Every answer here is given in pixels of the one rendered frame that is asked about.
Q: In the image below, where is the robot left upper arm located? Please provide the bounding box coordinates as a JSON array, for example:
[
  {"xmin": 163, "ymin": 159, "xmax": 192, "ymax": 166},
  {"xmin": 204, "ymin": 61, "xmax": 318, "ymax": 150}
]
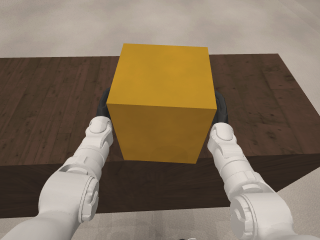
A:
[{"xmin": 1, "ymin": 171, "xmax": 99, "ymax": 240}]

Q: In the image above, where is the robot left forearm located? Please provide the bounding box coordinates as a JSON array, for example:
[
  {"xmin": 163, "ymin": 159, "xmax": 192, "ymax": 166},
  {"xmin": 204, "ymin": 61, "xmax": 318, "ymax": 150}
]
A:
[{"xmin": 38, "ymin": 116, "xmax": 114, "ymax": 212}]

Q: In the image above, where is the robot right upper arm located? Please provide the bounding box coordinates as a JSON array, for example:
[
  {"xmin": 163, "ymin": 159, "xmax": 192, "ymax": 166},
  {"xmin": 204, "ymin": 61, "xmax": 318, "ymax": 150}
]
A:
[{"xmin": 230, "ymin": 192, "xmax": 320, "ymax": 240}]

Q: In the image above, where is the right robot hand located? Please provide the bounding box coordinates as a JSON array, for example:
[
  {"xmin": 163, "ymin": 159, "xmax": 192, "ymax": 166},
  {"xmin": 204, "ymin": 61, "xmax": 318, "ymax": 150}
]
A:
[{"xmin": 212, "ymin": 91, "xmax": 229, "ymax": 125}]

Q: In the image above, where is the carton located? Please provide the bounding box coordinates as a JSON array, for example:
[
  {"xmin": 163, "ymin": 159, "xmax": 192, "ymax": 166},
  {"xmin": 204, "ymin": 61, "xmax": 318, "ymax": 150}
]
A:
[{"xmin": 106, "ymin": 43, "xmax": 217, "ymax": 164}]

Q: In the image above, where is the left robot hand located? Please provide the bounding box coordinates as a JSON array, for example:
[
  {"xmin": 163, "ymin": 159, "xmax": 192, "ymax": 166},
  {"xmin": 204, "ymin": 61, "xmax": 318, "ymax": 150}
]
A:
[{"xmin": 95, "ymin": 87, "xmax": 111, "ymax": 120}]

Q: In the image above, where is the pedestal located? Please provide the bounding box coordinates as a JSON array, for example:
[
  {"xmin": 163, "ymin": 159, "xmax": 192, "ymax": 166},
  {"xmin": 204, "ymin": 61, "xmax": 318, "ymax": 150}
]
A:
[{"xmin": 0, "ymin": 53, "xmax": 320, "ymax": 219}]

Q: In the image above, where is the robot right forearm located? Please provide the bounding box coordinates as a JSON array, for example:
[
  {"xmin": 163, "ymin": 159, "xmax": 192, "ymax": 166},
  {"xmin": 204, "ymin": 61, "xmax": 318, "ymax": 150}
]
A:
[{"xmin": 207, "ymin": 122, "xmax": 294, "ymax": 228}]

